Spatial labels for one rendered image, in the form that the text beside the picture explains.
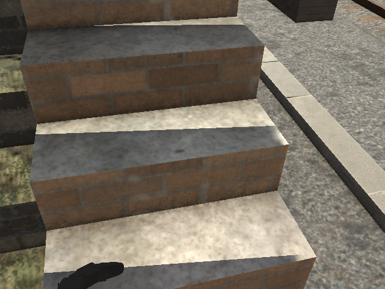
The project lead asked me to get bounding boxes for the robot left hand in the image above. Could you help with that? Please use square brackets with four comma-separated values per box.
[57, 262, 124, 289]

